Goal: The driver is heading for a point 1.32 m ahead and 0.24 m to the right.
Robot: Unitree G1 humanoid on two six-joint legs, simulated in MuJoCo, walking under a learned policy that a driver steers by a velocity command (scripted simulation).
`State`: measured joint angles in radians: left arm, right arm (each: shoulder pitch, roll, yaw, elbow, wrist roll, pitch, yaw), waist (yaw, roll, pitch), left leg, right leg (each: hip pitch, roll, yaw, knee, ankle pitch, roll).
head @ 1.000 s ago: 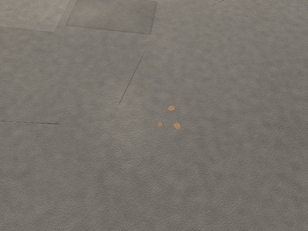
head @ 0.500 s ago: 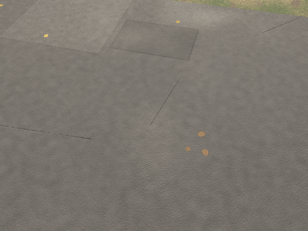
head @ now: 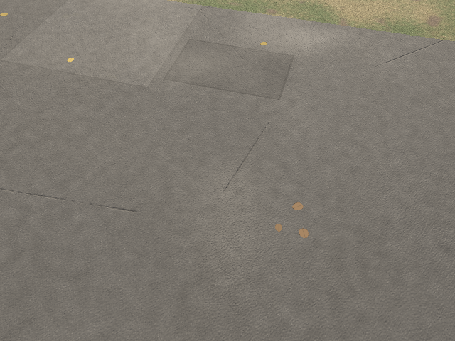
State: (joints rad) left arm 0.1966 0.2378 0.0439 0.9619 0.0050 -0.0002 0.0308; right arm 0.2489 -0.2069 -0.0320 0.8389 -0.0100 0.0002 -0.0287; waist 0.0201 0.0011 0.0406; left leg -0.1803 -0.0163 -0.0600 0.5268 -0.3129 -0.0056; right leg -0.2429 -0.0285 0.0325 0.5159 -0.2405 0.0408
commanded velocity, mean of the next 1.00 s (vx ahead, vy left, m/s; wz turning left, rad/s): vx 0.31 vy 0.00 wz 0.00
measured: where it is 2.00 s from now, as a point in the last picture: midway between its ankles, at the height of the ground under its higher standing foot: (265, 235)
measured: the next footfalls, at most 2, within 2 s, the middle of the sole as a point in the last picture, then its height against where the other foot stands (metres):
left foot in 0.82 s outside the picture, level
right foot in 1.38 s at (282, 272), level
